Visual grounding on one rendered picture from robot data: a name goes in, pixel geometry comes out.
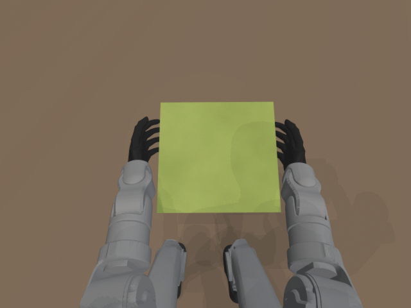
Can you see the robot left upper arm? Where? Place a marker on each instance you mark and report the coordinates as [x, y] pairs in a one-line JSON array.
[[131, 290]]

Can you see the robot right upper arm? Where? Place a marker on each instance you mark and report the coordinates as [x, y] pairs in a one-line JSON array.
[[305, 290]]

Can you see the robot left hand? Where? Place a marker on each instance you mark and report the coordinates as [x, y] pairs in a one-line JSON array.
[[139, 144]]

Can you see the right robot foot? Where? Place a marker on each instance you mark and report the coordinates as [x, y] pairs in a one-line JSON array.
[[233, 294]]

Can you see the carton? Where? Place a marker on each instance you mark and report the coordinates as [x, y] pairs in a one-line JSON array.
[[217, 157]]

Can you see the left robot forearm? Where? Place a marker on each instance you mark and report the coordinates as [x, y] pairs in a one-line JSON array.
[[126, 249]]

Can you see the right robot forearm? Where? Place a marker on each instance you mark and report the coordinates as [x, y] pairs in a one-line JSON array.
[[311, 247]]

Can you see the robot right hand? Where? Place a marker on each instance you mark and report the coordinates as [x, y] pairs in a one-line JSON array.
[[292, 148]]

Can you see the right robot shin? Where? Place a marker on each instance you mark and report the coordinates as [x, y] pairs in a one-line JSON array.
[[238, 242]]

